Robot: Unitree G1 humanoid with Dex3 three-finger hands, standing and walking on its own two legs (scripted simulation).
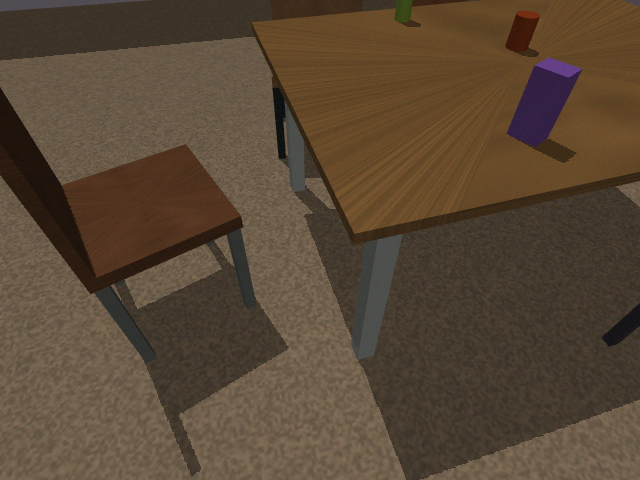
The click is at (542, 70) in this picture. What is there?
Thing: carton on end
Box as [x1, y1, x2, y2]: [507, 58, 581, 146]
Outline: 580,68 551,58 547,58 536,64 532,70 507,133 533,146 535,146 546,138 581,70
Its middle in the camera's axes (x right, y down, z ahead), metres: +0.50 -0.31 +0.89
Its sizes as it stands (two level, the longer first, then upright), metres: 0.074 0.061 0.166
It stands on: a support 0.73 m high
